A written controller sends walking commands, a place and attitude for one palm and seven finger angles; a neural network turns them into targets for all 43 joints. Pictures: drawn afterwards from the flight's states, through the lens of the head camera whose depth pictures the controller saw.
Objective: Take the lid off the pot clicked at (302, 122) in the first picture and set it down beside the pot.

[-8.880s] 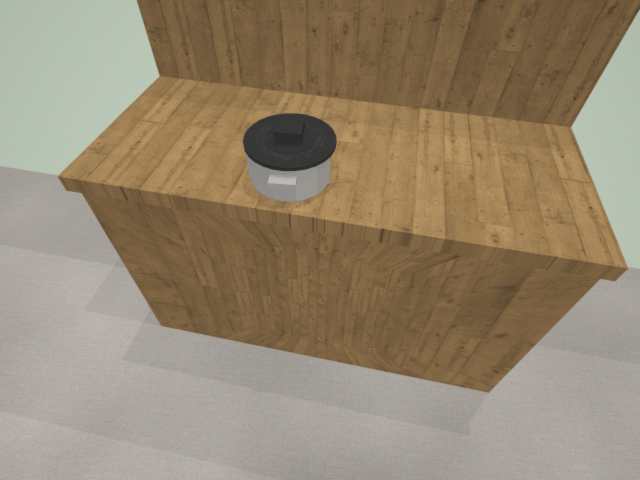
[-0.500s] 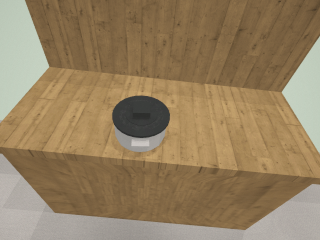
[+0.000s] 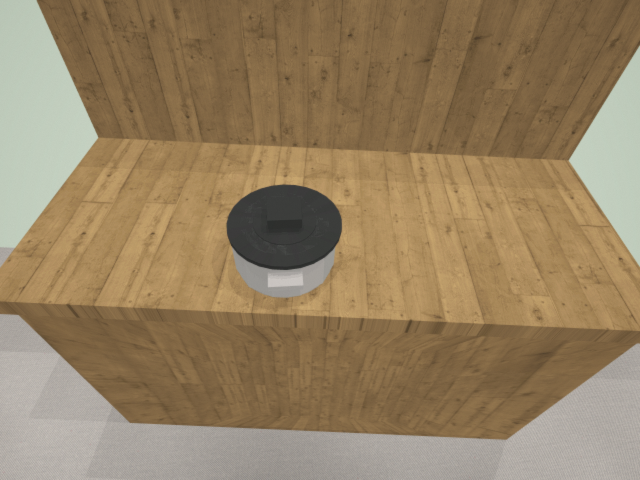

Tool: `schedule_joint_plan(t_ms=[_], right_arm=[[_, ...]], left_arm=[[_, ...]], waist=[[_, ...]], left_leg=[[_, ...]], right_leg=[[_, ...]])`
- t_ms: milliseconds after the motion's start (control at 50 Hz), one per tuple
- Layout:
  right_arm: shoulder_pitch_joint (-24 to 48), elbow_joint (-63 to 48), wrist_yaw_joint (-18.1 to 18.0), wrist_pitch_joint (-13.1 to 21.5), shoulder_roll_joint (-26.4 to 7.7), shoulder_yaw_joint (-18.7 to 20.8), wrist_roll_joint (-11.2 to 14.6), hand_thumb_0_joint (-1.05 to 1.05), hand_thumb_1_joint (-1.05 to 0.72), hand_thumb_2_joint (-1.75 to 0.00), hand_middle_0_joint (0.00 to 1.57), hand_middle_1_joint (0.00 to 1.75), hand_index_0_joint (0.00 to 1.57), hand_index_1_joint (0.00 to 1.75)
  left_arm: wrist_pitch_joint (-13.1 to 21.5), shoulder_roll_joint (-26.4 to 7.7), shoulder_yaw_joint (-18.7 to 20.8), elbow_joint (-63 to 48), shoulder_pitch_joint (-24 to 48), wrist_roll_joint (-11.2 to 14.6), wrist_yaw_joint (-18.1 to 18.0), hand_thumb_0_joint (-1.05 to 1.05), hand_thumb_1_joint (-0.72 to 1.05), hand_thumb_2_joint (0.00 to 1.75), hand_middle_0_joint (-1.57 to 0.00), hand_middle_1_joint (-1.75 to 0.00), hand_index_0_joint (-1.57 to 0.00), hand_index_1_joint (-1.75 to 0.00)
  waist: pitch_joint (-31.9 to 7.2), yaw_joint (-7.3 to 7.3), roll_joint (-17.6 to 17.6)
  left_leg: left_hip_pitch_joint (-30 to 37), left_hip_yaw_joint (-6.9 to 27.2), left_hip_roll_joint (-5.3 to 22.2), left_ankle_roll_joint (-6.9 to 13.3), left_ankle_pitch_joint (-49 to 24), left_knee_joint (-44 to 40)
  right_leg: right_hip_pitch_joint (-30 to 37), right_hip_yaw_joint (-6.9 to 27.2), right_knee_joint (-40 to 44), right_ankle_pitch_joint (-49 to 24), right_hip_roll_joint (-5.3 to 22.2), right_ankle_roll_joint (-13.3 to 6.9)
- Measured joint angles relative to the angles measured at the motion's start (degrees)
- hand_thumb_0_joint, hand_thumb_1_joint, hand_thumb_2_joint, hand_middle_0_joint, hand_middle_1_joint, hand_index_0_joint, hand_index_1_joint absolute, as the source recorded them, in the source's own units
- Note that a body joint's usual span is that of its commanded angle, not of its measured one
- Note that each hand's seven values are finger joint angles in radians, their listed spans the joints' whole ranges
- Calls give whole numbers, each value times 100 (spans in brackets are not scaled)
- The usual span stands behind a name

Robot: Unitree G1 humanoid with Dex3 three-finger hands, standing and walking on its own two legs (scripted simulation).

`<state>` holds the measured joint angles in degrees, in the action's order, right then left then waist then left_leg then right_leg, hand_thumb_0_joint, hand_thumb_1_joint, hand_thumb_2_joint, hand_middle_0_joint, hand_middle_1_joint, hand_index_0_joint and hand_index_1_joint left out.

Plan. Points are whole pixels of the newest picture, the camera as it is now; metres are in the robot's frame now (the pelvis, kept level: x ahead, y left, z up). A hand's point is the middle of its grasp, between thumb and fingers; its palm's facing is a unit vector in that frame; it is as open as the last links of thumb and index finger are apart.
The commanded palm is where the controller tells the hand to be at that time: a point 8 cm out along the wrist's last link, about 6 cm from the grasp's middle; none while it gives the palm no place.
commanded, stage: come to a stop and stand still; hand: left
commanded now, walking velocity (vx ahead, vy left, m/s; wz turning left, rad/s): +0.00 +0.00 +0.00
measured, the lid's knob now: (284, 212) +0.49 +0.08 +0.05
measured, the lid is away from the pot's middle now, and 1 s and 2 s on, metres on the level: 0.00 0.00 0.00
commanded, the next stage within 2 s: look again from close up in 0.56 s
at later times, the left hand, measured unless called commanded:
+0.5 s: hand out of the picture -0.05 +0.22 -0.18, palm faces +0.04 -0.98 -0.17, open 7.3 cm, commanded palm none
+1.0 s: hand out of the picture -0.05 +0.19 -0.18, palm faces +0.05 -0.99 -0.15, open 7.3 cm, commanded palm none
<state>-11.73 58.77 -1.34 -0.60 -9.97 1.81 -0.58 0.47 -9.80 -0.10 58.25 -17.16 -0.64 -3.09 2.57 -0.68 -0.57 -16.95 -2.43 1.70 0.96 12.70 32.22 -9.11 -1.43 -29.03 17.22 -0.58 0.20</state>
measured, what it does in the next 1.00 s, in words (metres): stands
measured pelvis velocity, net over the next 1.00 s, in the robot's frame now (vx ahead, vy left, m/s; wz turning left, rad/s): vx -0.01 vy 0.03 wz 0.02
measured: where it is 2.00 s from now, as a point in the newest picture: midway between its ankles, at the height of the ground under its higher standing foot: outside the picture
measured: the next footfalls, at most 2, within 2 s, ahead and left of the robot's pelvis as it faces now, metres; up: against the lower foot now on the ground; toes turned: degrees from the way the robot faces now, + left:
none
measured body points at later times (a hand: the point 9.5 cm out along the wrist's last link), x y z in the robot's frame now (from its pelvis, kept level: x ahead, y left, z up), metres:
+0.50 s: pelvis -0.02 +0.04 +0.00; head -0.02 +0.07 +0.45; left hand -0.05 +0.27 -0.17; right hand +0.02 -0.20 -0.14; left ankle +0.05 +0.10 -0.73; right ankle -0.02 -0.12 -0.73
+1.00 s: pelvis -0.01 +0.03 +0.00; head -0.01 +0.05 +0.45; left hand -0.05 +0.25 -0.16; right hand +0.03 -0.20 -0.14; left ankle +0.05 +0.10 -0.73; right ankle -0.02 -0.12 -0.73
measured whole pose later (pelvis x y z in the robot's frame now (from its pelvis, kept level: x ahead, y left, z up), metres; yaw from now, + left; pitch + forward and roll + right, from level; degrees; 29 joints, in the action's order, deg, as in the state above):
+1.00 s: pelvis -0.01 +0.03 +0.00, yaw +1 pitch -1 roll -1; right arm -15.4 60.4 -0.6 0.5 -8.8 1.4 -0.4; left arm 0.8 -9.6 -0.7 61.3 -22.6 -1.2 -1.9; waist -0.1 0.9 2.0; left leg -17.6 -3.1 -1.7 3.9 9.3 27.5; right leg -10.5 -1.0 -26.7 15.2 2.7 2.6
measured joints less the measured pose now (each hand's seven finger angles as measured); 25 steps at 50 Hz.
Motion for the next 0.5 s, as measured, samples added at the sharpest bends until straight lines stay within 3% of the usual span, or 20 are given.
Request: schedule_joint_plan(t_ms=[260, 500], right_arm=[[-229, -216, 118, -18, 51, -82, -64, 1, -92, -90, 20, 30, 20, 30], [-364, -84, 130, -14, 85, -76, -24, 1, -92, -90, 20, 30, 20, 30]], left_arm=[[-74, -209, 27, -269, -50, -60, 71, 0, 91, 90, -20, -30, -20, -30], [-76, -181, -15, -19, -519, -74, 119, 0, 91, 90, -20, -30, -20, -30]], waist=[[-190, 45, 162], [-198, 130, 268]], left_leg=[[-253, -31, -241, 262, -78, 117], [-260, -48, -333, 342, -259, -159]], right_leg=[[-282, 0, -264, 44, 238, 89], [-286, 12, 6, -127, 316, 118]])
